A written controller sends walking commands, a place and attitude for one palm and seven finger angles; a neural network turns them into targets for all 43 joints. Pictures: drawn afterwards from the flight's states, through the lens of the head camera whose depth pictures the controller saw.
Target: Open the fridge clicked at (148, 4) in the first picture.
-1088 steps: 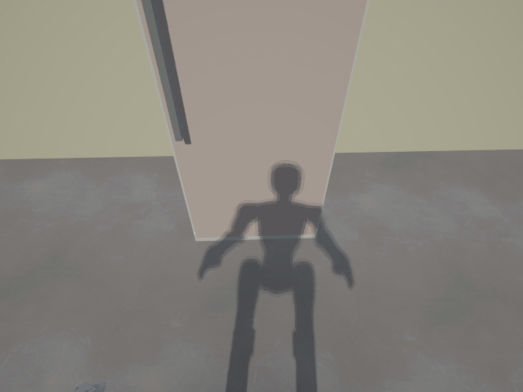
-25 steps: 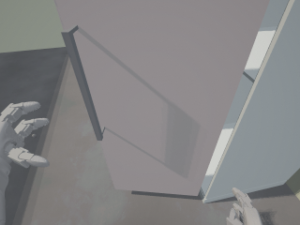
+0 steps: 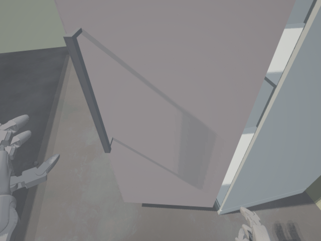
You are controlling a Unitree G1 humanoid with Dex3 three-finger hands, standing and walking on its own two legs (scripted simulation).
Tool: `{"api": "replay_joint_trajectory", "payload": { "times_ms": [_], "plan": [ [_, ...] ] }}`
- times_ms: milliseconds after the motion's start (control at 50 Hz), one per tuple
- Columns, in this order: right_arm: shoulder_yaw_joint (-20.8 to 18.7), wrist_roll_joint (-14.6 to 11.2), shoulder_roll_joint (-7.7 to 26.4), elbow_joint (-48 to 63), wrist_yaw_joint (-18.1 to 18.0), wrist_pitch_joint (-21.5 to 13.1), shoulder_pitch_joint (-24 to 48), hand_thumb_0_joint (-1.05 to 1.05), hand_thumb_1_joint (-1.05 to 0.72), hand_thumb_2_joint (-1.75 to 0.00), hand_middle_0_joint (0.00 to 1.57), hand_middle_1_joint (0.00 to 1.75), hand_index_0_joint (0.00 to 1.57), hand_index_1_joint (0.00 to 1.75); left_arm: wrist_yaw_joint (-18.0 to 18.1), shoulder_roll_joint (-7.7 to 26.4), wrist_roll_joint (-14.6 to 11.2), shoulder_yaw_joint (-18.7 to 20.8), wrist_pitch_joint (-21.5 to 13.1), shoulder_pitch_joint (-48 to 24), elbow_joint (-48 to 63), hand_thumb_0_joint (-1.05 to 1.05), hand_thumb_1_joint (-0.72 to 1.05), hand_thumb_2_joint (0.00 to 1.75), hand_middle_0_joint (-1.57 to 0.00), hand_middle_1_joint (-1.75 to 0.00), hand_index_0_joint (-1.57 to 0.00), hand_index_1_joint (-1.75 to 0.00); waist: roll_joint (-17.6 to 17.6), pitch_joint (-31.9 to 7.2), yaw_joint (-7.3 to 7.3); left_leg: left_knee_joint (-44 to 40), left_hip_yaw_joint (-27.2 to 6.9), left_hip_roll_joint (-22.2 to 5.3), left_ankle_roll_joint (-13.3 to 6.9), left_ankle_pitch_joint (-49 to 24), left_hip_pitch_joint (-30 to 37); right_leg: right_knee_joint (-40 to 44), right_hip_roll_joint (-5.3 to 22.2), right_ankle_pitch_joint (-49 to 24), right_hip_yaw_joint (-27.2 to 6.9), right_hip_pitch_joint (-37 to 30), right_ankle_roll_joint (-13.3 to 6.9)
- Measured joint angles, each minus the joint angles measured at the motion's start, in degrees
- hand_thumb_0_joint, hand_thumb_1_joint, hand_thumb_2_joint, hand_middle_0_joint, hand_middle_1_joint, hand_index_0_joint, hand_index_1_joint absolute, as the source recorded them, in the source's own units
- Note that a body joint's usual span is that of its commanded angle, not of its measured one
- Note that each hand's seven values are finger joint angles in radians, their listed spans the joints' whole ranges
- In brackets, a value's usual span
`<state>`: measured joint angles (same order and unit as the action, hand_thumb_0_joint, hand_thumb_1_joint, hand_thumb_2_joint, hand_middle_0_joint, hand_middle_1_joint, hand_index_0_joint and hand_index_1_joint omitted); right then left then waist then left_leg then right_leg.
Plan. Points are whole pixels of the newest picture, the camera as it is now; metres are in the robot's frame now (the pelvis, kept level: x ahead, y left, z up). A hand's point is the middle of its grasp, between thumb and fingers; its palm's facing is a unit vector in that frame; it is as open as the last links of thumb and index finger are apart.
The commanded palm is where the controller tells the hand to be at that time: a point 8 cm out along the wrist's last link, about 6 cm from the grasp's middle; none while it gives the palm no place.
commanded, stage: draw the hand back to the body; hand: left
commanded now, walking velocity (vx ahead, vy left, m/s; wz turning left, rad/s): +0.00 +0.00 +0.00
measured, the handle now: (95, 102) +0.46 +0.26 +0.11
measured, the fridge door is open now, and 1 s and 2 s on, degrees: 73 73 73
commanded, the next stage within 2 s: step back with the hand held close in 0.56 s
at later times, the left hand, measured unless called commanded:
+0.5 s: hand (37, 170) +0.19 +0.27 +0.15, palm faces +0.49 -0.79 -0.36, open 7.5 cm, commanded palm +0.14 +0.30 +0.17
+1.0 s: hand (28, 180) +0.17 +0.28 +0.15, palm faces +0.39 -0.79 -0.47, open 7.4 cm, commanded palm +0.11 +0.32 +0.17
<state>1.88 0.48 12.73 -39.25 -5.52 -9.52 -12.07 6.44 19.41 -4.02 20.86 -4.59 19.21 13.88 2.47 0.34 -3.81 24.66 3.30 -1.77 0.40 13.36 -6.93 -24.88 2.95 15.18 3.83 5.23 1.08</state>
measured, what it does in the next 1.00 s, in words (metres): stands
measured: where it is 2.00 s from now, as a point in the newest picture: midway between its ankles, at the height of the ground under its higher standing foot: outside the picture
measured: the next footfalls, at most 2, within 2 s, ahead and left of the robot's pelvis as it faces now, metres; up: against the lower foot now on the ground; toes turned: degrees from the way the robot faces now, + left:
right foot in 1.50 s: -0.04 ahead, -0.11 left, +0.00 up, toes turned +8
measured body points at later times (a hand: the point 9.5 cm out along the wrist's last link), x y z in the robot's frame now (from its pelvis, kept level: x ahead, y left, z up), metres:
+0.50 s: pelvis +0.01 +0.00 +0.00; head -0.02 -0.02 +0.45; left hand +0.16 +0.31 +0.17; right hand +0.20 -0.21 -0.08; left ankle +0.00 +0.12 -0.74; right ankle -0.01 -0.13 -0.74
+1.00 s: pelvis -0.02 +0.01 +0.00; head -0.01 +0.01 +0.45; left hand +0.15 +0.32 +0.18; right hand +0.16 -0.23 -0.08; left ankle +0.00 +0.12 -0.74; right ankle -0.01 -0.13 -0.74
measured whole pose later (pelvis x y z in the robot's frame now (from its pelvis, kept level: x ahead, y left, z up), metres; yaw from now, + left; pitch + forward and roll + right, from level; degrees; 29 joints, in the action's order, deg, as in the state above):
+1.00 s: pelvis -0.02 +0.01 +0.00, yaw +1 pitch +0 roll -1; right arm 0.3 -0.1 13.6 -31.6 -5.5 0.5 -10.3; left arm 6.5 23.3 -3.8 21.7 -7.2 31.2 26.9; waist 1.5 0.8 -0.9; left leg 28.4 2.4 -1.5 -0.7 12.3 -16.2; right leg -25.8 3.3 12.8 4.5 12.8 2.1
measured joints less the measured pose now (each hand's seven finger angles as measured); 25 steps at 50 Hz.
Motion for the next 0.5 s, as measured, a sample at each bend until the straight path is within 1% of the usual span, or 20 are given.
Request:
{"api": "replay_joint_trajectory", "payload": {
  "times_ms": [180,280,380,500],
  "plan": [
    [-0.3,0.2,0.0,1.7,0.4,1.5,0.5,0.01,-0.90,-0.90,0.20,0.30,0.20,0.30,-0.6,-0.4,0.1,-1.2,0.7,5.1,5.4,0.00,0.58,0.75,-0.22,-0.48,-0.22,-0.48,0.0,-0.4,-0.38,-0.2,0.0,0.2,-0.1,0.5,0.7,0.7,0.1,0.3,0.0,-1.0,0.3],
    [-0.3,0.3,0.0,2.1,0.2,1.9,0.6,0.01,-0.91,-0.90,0.20,0.30,0.20,0.30,-0.5,-0.5,0.2,-1.6,1.4,6.2,6.7,0.01,0.74,0.82,-0.22,-0.39,-0.21,-0.38,0.0,-0.2,-0.83,-0.1,-0.3,0.1,-0.1,0.6,0.8,0.9,0.1,0.4,0.3,-1.3,0.2],
    [-0.1,0.4,-0.1,2.0,0.0,2.3,0.7,0.01,-0.91,-0.90,0.20,0.30,0.20,0.30,-0.2,-0.5,0.2,-1.3,1.8,5.6,6.2,0.01,0.83,0.87,-0.22,-0.34,-0.21,-0.33,-0.1,0.0,-1.06,-0.2,-0.6,0.1,0.0,0.6,0.8,1.0,0.0,0.4,0.6,-1.4,0.1],
    [0.0,0.4,-0.2,1.9,0.0,2.5,0.6,0.01,-0.91,-0.90,0.20,0.30,0.20,0.30,-0.1,-0.7,0.1,-1.5,2.3,5.4,6.2,0.01,0.87,0.89,-0.21,-0.31,-0.20,-0.31,0.0,0.1,-0.93,-0.2,-0.7,-0.1,0.2,0.6,1.0,1.1,-0.2,0.4,0.7,-1.7,0.0]
  ]
}}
